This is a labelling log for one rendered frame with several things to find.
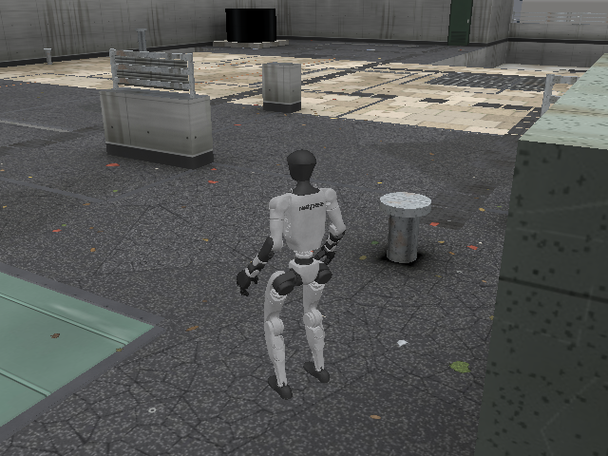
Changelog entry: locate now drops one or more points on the right robot hand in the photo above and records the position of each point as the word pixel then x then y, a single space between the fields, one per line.
pixel 324 252

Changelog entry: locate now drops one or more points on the right robot upper arm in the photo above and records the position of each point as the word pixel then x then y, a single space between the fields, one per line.
pixel 337 227

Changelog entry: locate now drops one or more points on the left robot upper arm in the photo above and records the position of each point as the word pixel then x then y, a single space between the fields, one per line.
pixel 278 206

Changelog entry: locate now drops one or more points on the left robot hand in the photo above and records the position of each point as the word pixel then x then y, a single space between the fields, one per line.
pixel 244 282

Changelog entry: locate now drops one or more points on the right robot forearm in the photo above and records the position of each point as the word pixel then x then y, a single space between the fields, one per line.
pixel 332 241

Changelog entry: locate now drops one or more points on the robot left shin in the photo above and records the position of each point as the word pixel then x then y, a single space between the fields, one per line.
pixel 276 350

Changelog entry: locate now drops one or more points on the left robot forearm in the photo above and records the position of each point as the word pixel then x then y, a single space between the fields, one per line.
pixel 261 258

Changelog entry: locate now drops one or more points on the robot left thigh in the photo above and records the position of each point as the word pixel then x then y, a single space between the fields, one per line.
pixel 279 285

